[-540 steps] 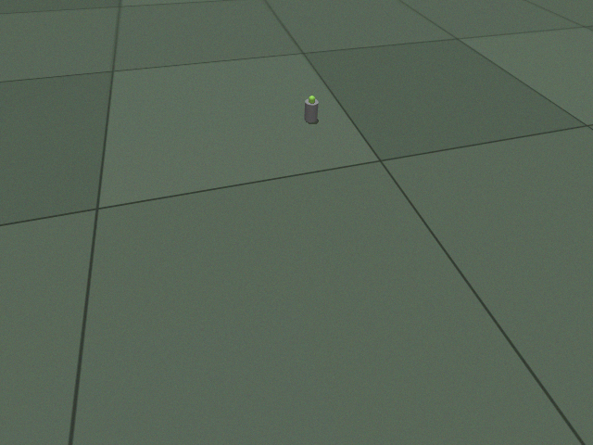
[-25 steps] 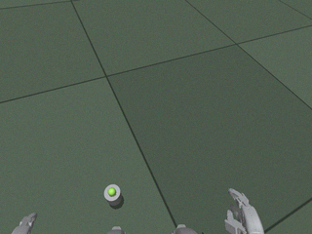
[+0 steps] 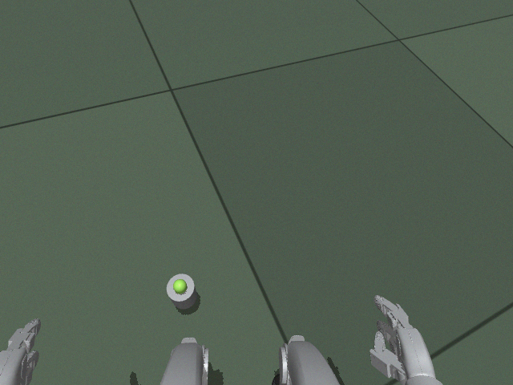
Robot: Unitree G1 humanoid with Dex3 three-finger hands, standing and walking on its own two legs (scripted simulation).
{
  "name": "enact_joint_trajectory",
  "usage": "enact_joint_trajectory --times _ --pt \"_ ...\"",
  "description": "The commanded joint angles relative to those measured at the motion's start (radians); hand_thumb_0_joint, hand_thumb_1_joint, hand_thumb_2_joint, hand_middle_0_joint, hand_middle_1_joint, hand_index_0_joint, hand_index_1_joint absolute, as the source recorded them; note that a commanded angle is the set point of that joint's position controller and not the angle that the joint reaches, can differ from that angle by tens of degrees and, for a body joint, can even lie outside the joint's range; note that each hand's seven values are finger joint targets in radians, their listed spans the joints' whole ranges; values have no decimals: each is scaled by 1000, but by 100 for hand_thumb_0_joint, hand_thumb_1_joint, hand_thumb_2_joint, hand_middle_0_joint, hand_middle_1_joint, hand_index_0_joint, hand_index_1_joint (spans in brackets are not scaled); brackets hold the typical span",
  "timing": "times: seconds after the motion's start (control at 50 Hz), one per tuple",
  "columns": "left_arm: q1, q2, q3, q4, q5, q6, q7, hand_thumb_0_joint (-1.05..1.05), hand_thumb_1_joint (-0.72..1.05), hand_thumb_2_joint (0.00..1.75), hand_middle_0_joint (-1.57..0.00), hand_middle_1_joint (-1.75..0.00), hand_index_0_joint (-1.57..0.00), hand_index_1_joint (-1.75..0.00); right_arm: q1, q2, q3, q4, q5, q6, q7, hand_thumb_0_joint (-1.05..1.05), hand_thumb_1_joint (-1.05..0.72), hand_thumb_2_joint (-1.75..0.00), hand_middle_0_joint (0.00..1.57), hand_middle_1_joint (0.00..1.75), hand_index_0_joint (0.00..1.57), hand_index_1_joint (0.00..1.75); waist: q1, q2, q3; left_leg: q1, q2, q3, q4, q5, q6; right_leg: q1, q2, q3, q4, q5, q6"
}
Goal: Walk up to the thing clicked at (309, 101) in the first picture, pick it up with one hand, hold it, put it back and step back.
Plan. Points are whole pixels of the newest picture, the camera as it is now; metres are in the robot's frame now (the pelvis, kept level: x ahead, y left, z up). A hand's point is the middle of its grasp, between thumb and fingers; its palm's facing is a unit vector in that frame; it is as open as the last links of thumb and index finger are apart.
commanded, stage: go down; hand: left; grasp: from the side
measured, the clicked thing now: (181, 290) +0.41 +0.17 -0.57
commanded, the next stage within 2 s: approach in 1.66 s
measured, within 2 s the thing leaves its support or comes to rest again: neither
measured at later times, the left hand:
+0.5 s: hand (67, 314) +0.27 +0.33 -0.19, palm faces +0.08 -0.98 -0.19, open 17.1 cm
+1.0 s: hand (73, 295) +0.32 +0.35 -0.24, palm faces +0.05 -0.99 -0.13, open 17.4 cm
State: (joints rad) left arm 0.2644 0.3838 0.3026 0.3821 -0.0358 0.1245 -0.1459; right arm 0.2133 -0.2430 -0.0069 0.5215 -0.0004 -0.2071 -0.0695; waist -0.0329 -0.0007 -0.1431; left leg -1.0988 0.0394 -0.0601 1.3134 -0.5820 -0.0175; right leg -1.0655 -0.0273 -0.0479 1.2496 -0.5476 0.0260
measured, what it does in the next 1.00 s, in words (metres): lowers itself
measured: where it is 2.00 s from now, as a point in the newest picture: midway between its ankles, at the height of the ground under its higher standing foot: outside the picture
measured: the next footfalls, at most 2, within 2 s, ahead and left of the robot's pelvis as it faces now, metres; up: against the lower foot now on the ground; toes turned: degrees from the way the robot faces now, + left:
none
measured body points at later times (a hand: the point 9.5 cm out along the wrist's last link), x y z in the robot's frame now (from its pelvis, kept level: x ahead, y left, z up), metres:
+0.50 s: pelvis -0.04 -0.01 -0.14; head +0.14 +0.03 +0.27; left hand +0.26 +0.38 -0.18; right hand +0.12 -0.27 -0.25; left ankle +0.02 +0.12 -0.62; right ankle +0.03 -0.14 -0.62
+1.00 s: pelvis -0.07 +0.00 -0.22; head +0.13 +0.04 +0.18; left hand +0.31 +0.40 -0.23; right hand +0.08 -0.28 -0.33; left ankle +0.02 +0.12 -0.62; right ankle +0.03 -0.14 -0.62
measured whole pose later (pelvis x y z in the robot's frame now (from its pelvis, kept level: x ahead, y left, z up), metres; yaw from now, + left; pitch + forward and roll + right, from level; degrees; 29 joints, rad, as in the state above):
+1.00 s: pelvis -0.07 +0.00 -0.22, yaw -4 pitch +32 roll -5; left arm -0.46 0.74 0.69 0.97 -0.18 -0.40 -0.66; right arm 0.12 -0.34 0.07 0.68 -0.02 -0.19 -0.02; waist -0.07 -0.02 -0.13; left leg -1.99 0.02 -0.11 2.11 -0.69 -0.03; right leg -1.95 -0.02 -0.04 2.03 -0.65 0.03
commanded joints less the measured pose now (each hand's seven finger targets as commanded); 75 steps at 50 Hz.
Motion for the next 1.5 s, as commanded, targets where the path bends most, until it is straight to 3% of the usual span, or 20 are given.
enact_joint_trajectory --times 0.0,0.06,0.12,0.18,0.22,0.28,0.3,0.32,0.38,0.46,0.52,0.6,0.66,0.7,0.8,0.9,0.98,1.08,1.3,1.48 --pt "-236 254 144 -9 -41 -212 -73 0 -54 9 -6 -9 -6 -9 -18 -173 -73 -85 1 -71 -6 0 -93 -91 20 30 20 30 -27 70 -237 9 -25 13 -53 90 34 -53 19 13 2 68 -42" --pt "-300 293 149 -32 -60 -313 -151 0 -51 12 -5 -12 -5 -12 -7 -188 -78 -74 -3 -79 -5 0 -92 -90 20 30 20 30 -6 143 -375 8 -25 1 -9 76 24 -101 8 36 68 47 -45" --pt "-332 389 219 6 -62 -356 -190 0 -49 14 -4 -13 -4 -13 -5 -224 -79 -50 -1 -60 -5 0 -88 -90 20 30 20 30 25 198 -458 36 -16 -21 15 132 8 -173 13 18 143 89 -51" --pt "-314 403 282 146 -80 -381 -201 0 -52 15 -5 -15 -5 -15 -7 -226 -65 -28 4 -42 3 0 -88 -90 20 30 20 30 53 149 -474 -43 -23 -22 75 180 15 -210 18 2 200 120 -55" --pt "-239 375 300 261 -97 -382 -220 0 -52 15 -5 -14 -4 -14 -8 -224 -58 -23 5 -29 11 0 -89 -90 20 30 20 30 61 93 -494 -103 -32 -4 129 256 28 -173 19 9 213 176 -57" --pt "-359 452 330 202 -110 -413 -264 0 -52 16 -5 -14 -4 -15 -11 -230 -63 -11 3 -13 20 0 -89 -90 20 30 20 30 60 79 -538 -179 -37 19 201 291 40 -159 19 21 243 211 -55" --pt "-399 455 328 221 -110 -426 -282 0 -52 15 -5 -13 -4 -13 -11 -234 -66 -1 2 -12 23 0 -89 -90 20 30 20 30 43 77 -560 -177 -34 15 224 310 40 -182 19 17 268 227 -55" --pt "-473 494 349 179 -117 -451 -298 0 -53 15 -5 -13 -4 -13 -13 -241 -66 4 2 -14 24 0 -89 -90 20 30 20 30 40 102 -570 -176 -32 13 238 297 39 -215 19 17 285 214 -56" --pt "-598 506 355 204 -136 -511 -339 0 -49 13 -4 -10 -4 -11 -8 -243 -63 29 -2 -24 25 0 -90 -90 20 30 20 30 -3 106 -575 -222 -27 7 289 244 42 -293 22 15 326 175 -53" --pt "-703 553 370 305 -144 -565 -382 0 -51 12 -4 -11 -4 -11 -8 -249 -50 52 -8 -29 18 0 -89 -90 20 30 20 30 -19 106 -528 -316 -25 4 321 73 41 -375 23 21 348 40 -52" --pt "-736 573 370 348 -140 -572 -417 0 -50 10 -4 -10 -4 -10 -14 -266 -42 53 -10 -25 19 0 -89 -90 20 30 20 30 -3 149 -531 -321 -20 -10 310 -21 35 -445 26 12 381 -32 -57" --pt "-757 664 422 368 -137 -563 -441 0 -53 8 -5 -9 -5 -9 -9 -284 -31 58 -7 -16 21 0 -89 -90 20 30 20 30 22 195 -576 -339 -20 -14 334 -23 31 -467 26 -11 441 -28 -59" --pt "-731 689 450 418 -152 -557 -449 0 -55 8 -5 -8 -4 -8 -14 -286 -18 62 -5 -12 24 0 -90 -90 20 30 20 30 36 170 -544 -404 -22 -4 363 -34 36 -480 28 -11 463 -39 -58" --pt "-778 712 462 371 -161 -563 -457 0 -52 8 -5 -8 -4 -8 -10 -290 -17 62 -4 -11 24 0 -90 -90 20 30 20 30 24 172 -573 -417 -24 1 393 -9 37 -481 29 -13 482 -22 -59" --pt "-816 687 456 387 -172 -572 -487 0 -51 9 -4 -7 -3 -7 -5 -301 -14 77 -7 -9 28 0 -90 -90 20 30 20 30 1 201 -578 -385 -18 -18 443 92 31 -564 26 -25 552 52 -66" --pt "-903 704 448 403 -175 -585 -516 0 -57 7 -5 -7 -4 -7 4 -312 -14 94 -14 -11 28 0 -91 -91 20 30 20 30 -23 200 -568 -425 -18 -20 484 35 33 -611 24 -29 580 18 -63" --pt "-922 747 469 429 -176 -586 -528 0 -58 7 -5 -8 -4 -8 7 -318 -9 99 -19 -12 30 0 -91 -90 20 30 20 30 -19 179 -567 -492 -25 0 516 -25 42 -598 26 -28 584 -29 -58" --pt "-922 801 499 434 -180 -576 -537 0 -55 8 -4 -8 -4 -8 9 -325 1 100 -16 -7 31 0 -90 -90 20 30 20 30 2 191 -589 -500 -26 0 527 -7 39 -611 27 -35 620 -20 -60" --pt "-993 789 482 437 -185 -568 -564 0 -56 7 -5 -7 -4 -8 12 -330 8 106 -19 -7 34 0 -91 -91 20 30 20 30 -33 216 -552 -528 -26 -8 576 -3 39 -683 25 -45 668 -12 -62" --pt "-997 811 489 435 -181 -562 -564 0 -55 9 -4 -9 -4 -9 24 -339 10 108 -19 0 34 0 -90 -90 20 30 20 30 -23 248 -571 -517 -29 -14 580 6 34 -705 23 -52 695 -6 -65"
